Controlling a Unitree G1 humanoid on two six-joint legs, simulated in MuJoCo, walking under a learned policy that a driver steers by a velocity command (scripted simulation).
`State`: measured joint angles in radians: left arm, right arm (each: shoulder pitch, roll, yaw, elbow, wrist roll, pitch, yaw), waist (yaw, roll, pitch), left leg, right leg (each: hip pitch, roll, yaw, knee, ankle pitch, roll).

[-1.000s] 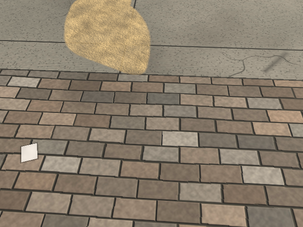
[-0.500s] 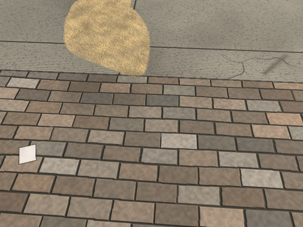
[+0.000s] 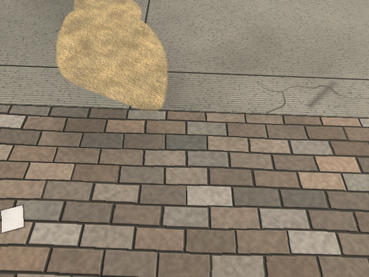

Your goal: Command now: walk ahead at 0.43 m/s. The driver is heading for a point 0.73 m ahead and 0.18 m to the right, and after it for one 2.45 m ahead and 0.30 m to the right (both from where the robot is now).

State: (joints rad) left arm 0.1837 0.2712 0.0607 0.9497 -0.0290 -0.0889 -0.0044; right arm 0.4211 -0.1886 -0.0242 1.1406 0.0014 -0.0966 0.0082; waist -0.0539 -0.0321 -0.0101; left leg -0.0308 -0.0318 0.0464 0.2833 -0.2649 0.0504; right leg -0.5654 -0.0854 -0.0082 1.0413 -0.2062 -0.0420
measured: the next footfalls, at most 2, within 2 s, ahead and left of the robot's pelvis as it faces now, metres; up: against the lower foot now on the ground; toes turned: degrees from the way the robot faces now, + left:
right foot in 0.26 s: +0.34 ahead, -0.15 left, +0.00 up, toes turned -3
left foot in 0.74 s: +0.57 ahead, +0.06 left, +0.00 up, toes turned +1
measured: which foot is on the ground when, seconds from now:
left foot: down 0.00-0.26, up 0.28-0.72, down 0.74-1.00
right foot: up 0.00-0.24, down 0.26-0.76, up 0.78-1.00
